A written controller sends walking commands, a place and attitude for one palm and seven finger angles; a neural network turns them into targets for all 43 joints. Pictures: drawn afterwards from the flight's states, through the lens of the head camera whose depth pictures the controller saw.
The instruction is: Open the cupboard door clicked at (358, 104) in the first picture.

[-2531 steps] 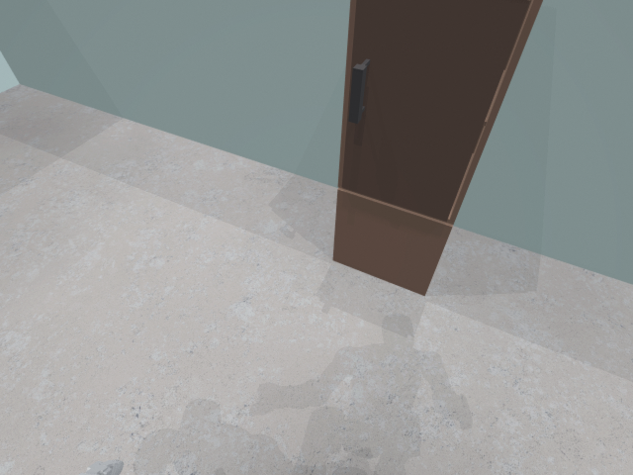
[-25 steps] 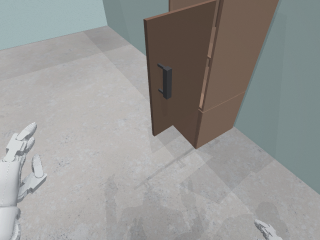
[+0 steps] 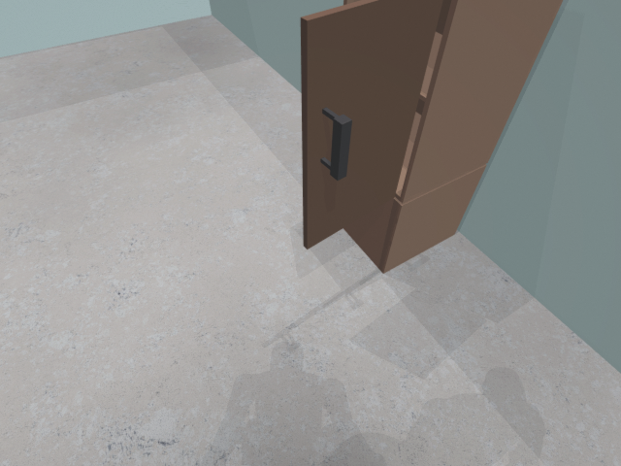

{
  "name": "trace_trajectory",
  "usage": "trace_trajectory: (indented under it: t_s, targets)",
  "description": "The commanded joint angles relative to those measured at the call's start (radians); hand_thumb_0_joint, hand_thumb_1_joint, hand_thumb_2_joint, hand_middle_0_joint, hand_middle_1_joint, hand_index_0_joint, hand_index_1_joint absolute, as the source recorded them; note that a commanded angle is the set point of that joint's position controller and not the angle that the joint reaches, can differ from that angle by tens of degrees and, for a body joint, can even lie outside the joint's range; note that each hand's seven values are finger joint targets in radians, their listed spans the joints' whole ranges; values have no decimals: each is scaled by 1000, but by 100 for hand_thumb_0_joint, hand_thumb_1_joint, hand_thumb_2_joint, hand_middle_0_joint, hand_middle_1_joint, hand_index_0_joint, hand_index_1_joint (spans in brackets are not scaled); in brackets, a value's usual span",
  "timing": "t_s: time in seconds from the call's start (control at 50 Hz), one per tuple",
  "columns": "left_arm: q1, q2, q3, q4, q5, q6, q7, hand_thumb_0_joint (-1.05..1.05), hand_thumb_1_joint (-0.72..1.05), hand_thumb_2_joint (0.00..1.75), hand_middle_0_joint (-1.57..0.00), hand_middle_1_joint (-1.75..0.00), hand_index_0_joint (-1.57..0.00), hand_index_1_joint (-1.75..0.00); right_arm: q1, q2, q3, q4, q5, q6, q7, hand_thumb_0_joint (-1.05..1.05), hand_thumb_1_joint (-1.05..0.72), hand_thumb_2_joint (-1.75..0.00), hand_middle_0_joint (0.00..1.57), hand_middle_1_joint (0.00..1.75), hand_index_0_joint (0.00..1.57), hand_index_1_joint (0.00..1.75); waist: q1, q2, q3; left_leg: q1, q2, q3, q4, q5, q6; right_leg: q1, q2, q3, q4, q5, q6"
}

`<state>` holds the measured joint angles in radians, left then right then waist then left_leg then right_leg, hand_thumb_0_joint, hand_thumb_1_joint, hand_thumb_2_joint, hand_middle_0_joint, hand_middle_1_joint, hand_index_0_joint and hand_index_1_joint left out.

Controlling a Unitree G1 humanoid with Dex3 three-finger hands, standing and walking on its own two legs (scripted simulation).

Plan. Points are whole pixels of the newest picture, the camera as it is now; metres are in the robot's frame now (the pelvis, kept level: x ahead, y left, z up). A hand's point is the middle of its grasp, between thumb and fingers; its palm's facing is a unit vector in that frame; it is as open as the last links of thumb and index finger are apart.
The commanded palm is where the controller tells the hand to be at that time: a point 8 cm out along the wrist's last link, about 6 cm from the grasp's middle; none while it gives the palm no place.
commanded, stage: let the arm hang, fingers relaxed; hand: left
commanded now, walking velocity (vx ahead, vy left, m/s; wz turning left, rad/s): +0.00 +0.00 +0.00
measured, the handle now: (333, 143) +0.71 +0.00 +0.00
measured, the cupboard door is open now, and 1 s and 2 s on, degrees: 96 96 96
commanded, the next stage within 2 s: look to check the result in 0.54 s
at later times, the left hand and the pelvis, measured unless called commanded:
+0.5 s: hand out of the picture +0.02 +0.18 -0.17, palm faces +0.02 -0.98 -0.20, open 7.3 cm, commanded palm none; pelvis +0.01 +0.01 +0.00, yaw -1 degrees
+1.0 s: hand out of the picture +0.04 +0.21 -0.17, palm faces +0.01 -0.97 -0.25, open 7.4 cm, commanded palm none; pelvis +0.02 +0.01 +0.00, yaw -1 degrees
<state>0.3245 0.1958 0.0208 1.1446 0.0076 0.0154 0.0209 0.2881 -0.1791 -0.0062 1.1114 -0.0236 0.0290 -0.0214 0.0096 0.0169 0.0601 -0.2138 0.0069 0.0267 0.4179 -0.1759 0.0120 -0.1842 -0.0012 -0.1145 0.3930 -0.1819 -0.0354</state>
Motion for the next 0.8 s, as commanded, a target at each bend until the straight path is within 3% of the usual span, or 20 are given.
trace_trajectory:
  t_s: [0.0, 0.2, 0.4, 0.56, 0.78]
  targets:
    - [-4, 90, 9, -29, 0, -25, 7, 0, 90, 90, -20, -30, -20, -30, 41, -86, -6, -14, 1, -27, -10, 0, -90, -90, 20, 30, 20, 30, -10, 6, 6, -33, 94, -95, -122, -58, 21, -3, -115, 124, -95, -89, -19]
    - [10, 67, 11, -15, 2, -19, 14, 0, 90, 90, -20, -30, -20, -30, 78, -45, -6, 13, -2, -24, -8, 0, -90, -90, 20, 30, 20, 30, -10, -12, 48, -65, 84, -92, -133, -116, 20, -36, -111, 127, -82, -143, -13]
    - [10, 46, 14, -25, 2, -27, 18, 0, 90, 90, -20, -30, -20, -30, 78, -29, -11, 12, 0, -33, -11, 0, -90, -90, 20, 30, 20, 30, -10, 13, 39, -45, 88, -87, -127, -48, 19, -21, -112, 125, -63, -51, -11]
    - [-3, 68, 20, -31, 4, -31, 16, 0, 90, 90, -20, -30, -20, -30, 68, -57, -19, 5, 2, -34, -11, 0, -90, -90, 20, 30, 20, 30, -14, -20, 29, -23, 88, -86, -119, -45, 22, -24, -112, 132, -73, -62, -13]
    - [-39, 112, 23, -30, 3, -39, 12, 0, 90, 90, -20, -30, -20, -30, 18, -102, -22, 6, 3, -38, -9, 0, -90, -90, 20, 30, 20, 30, -17, -4, 14, 14, 95, -83, -117, 5, 20, -7, -123, 140, -92, -37, -17]
